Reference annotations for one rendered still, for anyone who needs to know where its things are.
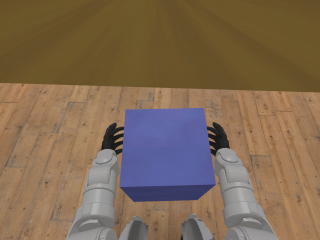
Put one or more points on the robot thigh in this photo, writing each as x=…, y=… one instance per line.
x=135, y=230
x=195, y=229

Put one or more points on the right robot hand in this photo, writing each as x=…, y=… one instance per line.
x=220, y=138

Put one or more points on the left robot forearm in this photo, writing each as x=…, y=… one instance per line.
x=98, y=199

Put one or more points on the right robot forearm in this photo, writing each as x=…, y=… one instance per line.
x=240, y=204

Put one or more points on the right robot upper arm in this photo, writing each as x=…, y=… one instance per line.
x=246, y=233

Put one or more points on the left robot hand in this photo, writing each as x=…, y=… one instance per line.
x=109, y=138

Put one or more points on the left robot thigh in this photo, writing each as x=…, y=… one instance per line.
x=135, y=230

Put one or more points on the left robot upper arm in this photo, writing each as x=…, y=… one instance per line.
x=101, y=233

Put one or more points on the carton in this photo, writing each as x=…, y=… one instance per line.
x=166, y=155

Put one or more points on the right robot thigh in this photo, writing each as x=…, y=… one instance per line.
x=195, y=229

